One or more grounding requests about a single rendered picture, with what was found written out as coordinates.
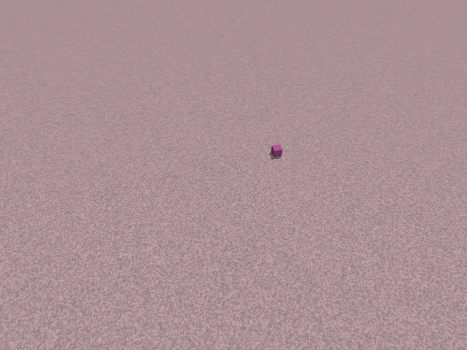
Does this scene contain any cube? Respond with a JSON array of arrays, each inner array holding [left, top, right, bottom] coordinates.
[[271, 144, 282, 157]]

